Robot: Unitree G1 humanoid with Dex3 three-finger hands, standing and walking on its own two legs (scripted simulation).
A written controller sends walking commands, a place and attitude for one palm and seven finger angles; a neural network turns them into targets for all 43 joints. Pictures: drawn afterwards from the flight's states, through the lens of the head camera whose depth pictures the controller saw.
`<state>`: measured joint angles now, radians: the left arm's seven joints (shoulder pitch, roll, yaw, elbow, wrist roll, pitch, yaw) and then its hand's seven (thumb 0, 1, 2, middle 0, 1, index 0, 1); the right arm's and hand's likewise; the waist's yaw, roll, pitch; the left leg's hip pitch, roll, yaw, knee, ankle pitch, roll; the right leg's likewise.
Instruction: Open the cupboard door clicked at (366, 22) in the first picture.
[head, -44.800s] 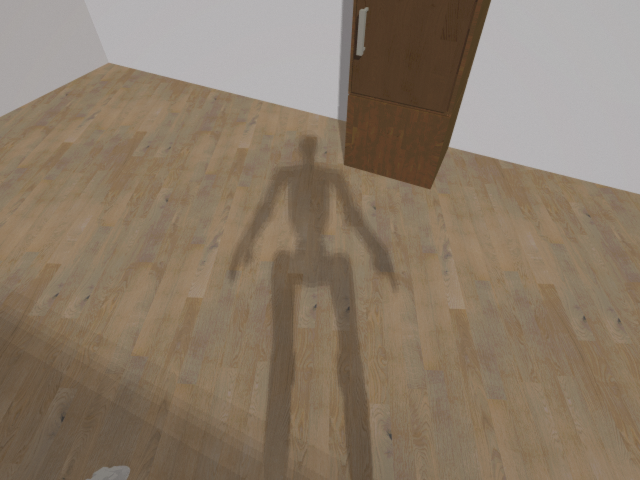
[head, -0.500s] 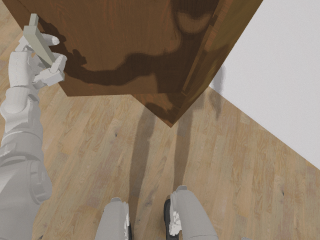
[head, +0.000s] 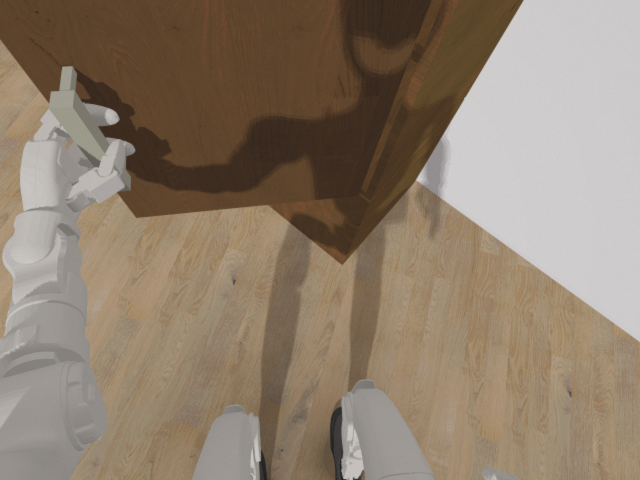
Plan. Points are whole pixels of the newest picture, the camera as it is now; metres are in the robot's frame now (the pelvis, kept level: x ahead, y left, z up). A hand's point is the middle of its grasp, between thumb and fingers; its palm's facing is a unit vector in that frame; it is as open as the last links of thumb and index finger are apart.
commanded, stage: pull the door open along its arc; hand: left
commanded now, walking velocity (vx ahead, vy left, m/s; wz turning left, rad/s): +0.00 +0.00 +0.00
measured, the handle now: (97, 135) +0.53 +0.24 +0.03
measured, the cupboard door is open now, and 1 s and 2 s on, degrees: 49 85 87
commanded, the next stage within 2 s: open thumb and fingers to let go in 0.64 s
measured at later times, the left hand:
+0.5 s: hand (190, 313) +0.30 +0.12 +0.04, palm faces +0.39 -0.92 +0.01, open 6.2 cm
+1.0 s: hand (221, 329) +0.29 +0.09 +0.03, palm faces +0.45 -0.89 -0.02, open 7.3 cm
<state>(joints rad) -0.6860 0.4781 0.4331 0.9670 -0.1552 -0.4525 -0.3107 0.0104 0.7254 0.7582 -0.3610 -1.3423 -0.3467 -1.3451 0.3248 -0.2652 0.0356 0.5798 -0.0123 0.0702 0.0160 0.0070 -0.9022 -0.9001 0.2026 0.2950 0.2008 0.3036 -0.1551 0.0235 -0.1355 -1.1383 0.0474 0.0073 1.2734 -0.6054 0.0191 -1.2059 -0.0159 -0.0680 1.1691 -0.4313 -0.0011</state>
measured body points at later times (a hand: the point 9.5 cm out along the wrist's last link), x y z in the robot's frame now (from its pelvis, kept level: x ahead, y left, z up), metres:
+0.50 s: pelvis +0.02 -0.02 +0.02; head +0.11 -0.01 +0.46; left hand +0.28 +0.17 +0.04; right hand +0.22 -0.21 -0.08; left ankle -0.01 +0.10 -0.63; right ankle +0.06 -0.13 -0.63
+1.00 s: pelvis +0.00 -0.05 +0.01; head +0.09 -0.06 +0.45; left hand +0.26 +0.13 +0.04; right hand +0.18 -0.27 -0.11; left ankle -0.01 +0.10 -0.63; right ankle +0.06 -0.13 -0.63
